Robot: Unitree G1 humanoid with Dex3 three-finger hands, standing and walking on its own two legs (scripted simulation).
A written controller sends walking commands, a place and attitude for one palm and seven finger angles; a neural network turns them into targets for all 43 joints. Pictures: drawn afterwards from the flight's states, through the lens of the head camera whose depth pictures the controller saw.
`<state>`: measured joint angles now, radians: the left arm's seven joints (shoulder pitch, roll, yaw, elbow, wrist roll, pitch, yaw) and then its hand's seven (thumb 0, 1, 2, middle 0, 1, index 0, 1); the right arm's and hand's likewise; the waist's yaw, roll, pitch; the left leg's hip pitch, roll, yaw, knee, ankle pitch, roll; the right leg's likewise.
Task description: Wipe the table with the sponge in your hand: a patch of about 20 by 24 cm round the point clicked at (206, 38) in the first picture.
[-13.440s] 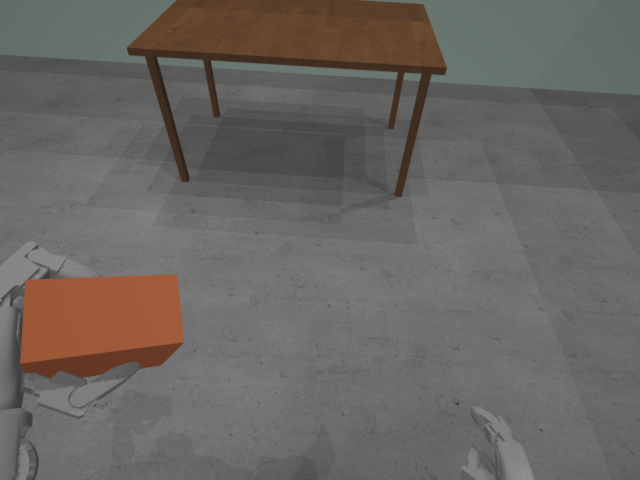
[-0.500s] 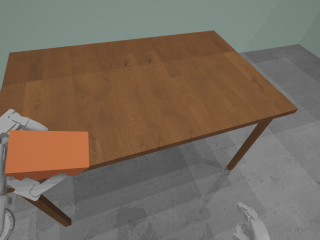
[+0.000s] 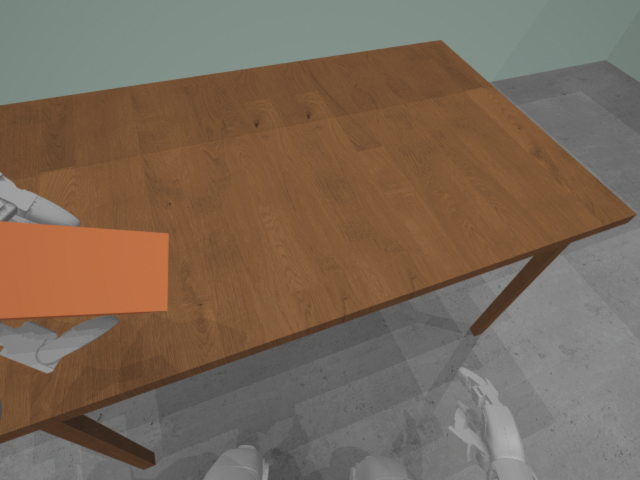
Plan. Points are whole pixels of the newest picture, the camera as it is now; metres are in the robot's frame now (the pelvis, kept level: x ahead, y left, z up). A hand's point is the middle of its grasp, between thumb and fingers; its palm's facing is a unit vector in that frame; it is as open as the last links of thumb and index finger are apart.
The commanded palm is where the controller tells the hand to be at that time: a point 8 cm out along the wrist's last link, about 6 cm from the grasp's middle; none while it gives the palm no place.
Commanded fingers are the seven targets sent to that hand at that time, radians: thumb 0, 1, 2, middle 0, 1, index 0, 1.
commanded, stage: come to a stop and stand still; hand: left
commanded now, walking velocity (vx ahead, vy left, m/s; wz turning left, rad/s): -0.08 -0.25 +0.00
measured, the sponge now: (104, 277) +0.25 +0.22 +0.17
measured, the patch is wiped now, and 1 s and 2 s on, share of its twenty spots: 0.00 0.00 0.00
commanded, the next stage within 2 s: look again from close up in 1.00 s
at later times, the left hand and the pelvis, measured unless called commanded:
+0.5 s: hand (31, 276) +0.23 +0.26 +0.19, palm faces +0.31 -0.87 -0.38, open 10.8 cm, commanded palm +0.17 +0.31 +0.20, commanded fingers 0.00 0.10 1.30 -1.20 -1.60 -1.20 -1.60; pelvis +0.01 +0.03 +0.03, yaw +0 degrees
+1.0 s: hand out of the picture +0.21 +0.27 +0.19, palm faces +0.38 -0.85 -0.37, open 10.8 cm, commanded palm +0.15 +0.31 +0.20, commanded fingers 0.00 0.10 1.30 -1.20 -1.60 -1.20 -1.60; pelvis -0.01 +0.03 +0.03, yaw +0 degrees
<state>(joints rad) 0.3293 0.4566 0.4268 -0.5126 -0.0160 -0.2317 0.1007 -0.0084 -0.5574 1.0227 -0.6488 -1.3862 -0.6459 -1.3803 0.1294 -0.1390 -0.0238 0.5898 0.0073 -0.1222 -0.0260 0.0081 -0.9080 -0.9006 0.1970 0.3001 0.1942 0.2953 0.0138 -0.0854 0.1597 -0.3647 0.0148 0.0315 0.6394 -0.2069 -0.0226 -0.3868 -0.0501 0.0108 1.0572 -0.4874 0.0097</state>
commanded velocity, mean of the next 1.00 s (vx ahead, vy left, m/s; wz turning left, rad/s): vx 0.00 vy -0.01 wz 0.00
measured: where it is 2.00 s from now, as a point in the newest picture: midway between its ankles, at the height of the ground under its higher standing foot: outside the picture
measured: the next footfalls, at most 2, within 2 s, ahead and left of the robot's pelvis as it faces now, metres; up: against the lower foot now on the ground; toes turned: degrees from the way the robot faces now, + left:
right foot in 0.06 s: +0.06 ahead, -0.08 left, +0.00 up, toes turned -1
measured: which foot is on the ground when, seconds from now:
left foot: down 0.00-1.00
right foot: up 0.00-0.04, down 0.06-1.00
